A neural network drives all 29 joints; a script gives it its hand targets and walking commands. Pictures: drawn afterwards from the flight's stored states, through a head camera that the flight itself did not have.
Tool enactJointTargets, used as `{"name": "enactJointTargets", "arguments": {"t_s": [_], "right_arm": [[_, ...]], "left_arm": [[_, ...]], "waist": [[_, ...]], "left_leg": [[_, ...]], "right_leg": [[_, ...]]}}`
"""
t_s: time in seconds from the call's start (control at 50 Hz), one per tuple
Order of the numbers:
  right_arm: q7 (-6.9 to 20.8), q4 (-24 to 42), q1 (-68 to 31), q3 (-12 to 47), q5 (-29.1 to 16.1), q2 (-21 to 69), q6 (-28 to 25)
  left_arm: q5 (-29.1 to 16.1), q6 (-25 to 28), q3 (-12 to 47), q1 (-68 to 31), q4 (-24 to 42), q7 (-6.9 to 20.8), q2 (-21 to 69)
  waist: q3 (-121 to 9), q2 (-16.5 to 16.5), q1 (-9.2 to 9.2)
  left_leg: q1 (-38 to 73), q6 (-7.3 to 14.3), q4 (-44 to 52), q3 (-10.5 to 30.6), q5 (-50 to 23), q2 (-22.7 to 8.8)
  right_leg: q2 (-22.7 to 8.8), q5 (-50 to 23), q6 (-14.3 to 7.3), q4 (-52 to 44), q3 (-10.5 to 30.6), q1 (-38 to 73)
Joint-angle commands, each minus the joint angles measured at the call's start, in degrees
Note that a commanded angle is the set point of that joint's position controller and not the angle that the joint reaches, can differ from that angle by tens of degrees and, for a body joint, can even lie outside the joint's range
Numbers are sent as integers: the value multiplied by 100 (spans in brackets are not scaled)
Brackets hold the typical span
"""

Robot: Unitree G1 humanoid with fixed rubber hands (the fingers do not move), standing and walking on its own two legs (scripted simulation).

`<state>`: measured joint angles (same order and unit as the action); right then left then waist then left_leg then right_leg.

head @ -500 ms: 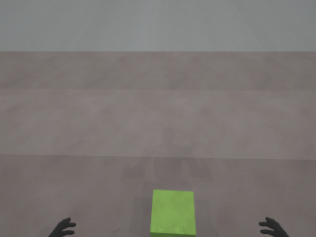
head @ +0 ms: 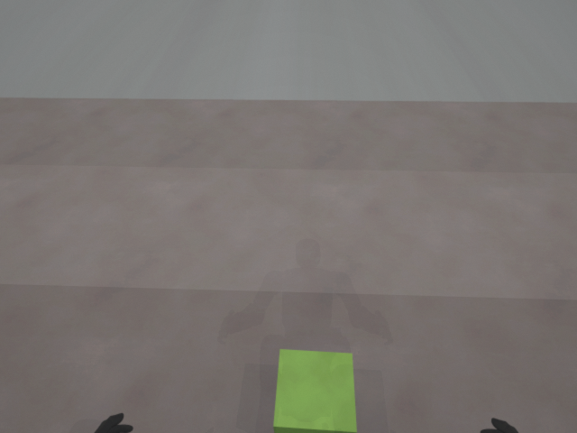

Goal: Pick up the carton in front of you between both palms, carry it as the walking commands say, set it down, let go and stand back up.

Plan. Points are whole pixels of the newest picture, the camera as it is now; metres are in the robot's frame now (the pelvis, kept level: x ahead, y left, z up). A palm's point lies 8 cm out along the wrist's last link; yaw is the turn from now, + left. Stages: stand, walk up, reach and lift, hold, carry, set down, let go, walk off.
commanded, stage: stand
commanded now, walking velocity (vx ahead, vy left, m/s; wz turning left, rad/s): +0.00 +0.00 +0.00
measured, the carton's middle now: (313, 401) +0.36 -0.04 -0.65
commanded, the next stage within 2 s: none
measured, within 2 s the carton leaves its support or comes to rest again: neither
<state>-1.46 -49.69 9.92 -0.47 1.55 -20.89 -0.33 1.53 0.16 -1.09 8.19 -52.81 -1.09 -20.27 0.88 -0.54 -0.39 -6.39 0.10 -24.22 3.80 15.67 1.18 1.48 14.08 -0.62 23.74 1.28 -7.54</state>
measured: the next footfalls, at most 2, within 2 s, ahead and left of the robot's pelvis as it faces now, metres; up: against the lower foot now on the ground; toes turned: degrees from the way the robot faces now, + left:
none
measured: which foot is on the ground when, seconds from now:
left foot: down 0.00-1.00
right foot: down 0.00-1.00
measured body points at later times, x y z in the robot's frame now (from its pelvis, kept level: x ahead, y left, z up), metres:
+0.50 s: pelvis -0.01 +0.00 +0.00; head -0.02 +0.00 +0.45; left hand +0.09 +0.31 -0.11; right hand +0.09 -0.31 -0.11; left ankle -0.03 +0.12 -0.74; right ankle -0.01 -0.11 -0.74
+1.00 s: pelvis -0.02 +0.00 +0.00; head -0.02 +0.00 +0.45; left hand +0.08 +0.32 -0.11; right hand +0.08 -0.31 -0.11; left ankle -0.03 +0.12 -0.74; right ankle -0.01 -0.11 -0.74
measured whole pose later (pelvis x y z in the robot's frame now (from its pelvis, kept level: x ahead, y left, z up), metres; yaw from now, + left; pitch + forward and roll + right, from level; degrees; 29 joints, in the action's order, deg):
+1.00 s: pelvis -0.02 +0.00 +0.00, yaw +0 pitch -3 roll +0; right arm -0.9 -58.1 7.8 0.3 0.9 -22.4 -0.9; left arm 0.8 0.6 -0.5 6.1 -60.5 -0.4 -22.1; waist 1.7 -0.3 -0.4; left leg -5.2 0.0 -19.7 3.4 11.9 1.0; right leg 1.2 10.5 -0.4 19.6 1.7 -6.5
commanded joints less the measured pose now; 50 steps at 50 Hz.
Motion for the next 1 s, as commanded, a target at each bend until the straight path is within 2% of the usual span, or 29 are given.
{"name": "enactJointTargets", "arguments": {"t_s": [0.0,0.38,0.98], "right_arm": [[-21,219,-191,-181,-3,-906,-75],[4,-240,-285,-133,-30,-1026,-99],[31,-613,-389,-106,-65,-1116,-111]], "left_arm": [[-6,66,-181,-230,205,-12,-922],[-37,80,-154,-325,-242,31,-1048],[-74,94,-110,-418,-542,47,-1173]], "waist": [[-140,22,-6],[-57,27,-11],[-81,33,0]], "left_leg": [[-184,62,374,447,-1310,-602],[-184,86,630,481,-1044,-658],[-89,107,760,473,-1141,-714]], "right_leg": [[-650,-1197,-33,-358,556,136],[-701,-912,-54,-593,626,154],[-761,-1010,-80,-699,646,209]]}}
